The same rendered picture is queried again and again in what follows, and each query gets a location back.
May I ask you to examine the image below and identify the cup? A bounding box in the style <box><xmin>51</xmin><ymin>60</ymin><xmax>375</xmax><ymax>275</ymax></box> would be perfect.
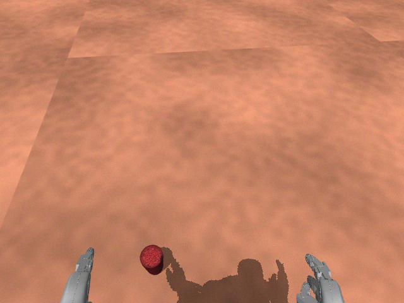
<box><xmin>140</xmin><ymin>245</ymin><xmax>163</xmax><ymax>275</ymax></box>

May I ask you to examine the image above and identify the left robot hand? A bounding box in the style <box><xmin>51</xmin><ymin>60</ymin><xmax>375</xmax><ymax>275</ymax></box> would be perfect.
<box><xmin>60</xmin><ymin>247</ymin><xmax>94</xmax><ymax>303</ymax></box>

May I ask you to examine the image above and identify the right robot hand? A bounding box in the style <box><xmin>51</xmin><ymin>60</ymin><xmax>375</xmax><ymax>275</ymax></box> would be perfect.
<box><xmin>296</xmin><ymin>254</ymin><xmax>344</xmax><ymax>303</ymax></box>

